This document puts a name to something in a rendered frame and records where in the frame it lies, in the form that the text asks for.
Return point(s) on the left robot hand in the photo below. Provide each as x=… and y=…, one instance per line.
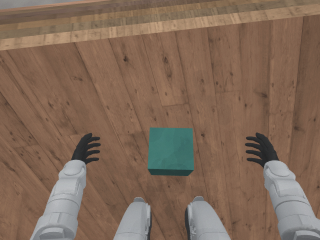
x=81, y=152

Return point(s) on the robot right thigh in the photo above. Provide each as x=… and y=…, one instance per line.
x=208, y=225

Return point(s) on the right robot hand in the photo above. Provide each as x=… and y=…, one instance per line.
x=267, y=150

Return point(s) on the left robot forearm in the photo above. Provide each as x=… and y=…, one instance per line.
x=59, y=219

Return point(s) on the robot left shin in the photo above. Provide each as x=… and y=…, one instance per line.
x=139, y=199

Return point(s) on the right robot forearm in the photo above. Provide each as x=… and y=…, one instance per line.
x=296, y=219

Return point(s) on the carton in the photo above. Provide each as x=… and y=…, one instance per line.
x=170, y=151

